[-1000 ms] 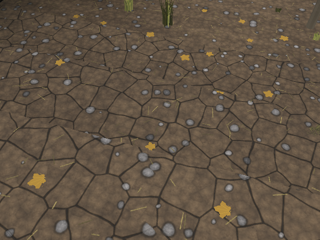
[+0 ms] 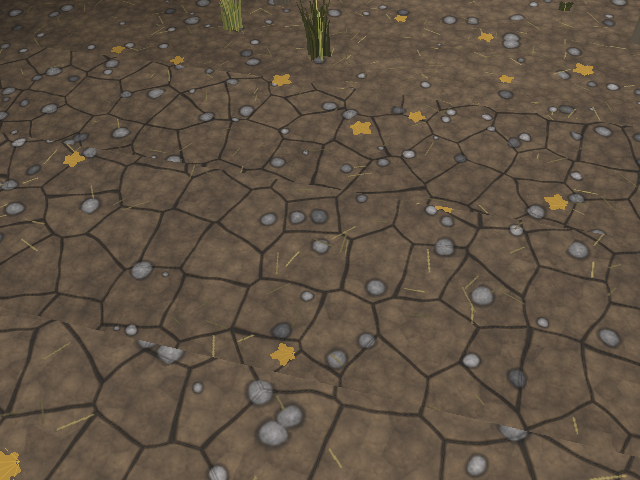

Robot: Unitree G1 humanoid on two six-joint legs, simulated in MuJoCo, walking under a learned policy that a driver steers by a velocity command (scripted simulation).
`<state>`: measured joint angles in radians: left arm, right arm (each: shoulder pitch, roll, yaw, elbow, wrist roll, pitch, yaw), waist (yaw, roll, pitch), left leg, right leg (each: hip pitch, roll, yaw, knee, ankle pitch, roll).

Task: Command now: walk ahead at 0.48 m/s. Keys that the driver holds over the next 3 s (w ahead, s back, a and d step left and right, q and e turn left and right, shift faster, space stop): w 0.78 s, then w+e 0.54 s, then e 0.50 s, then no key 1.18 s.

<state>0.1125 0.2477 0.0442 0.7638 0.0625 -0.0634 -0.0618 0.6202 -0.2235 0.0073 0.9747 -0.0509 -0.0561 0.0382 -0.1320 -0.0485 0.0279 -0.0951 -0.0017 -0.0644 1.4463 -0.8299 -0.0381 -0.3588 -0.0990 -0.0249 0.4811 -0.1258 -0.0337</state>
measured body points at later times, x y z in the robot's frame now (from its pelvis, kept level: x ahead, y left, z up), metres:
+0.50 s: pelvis +0.28 +0.02 -0.02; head +0.30 +0.03 +0.43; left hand +0.21 +0.26 -0.17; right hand +0.53 -0.18 -0.09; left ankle +0.40 +0.12 -0.74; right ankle +0.08 -0.10 -0.73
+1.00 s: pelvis +0.55 +0.00 -0.03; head +0.57 -0.01 +0.42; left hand +0.76 +0.19 -0.14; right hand +0.43 -0.19 -0.18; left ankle +0.40 +0.12 -0.74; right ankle +0.75 -0.14 -0.74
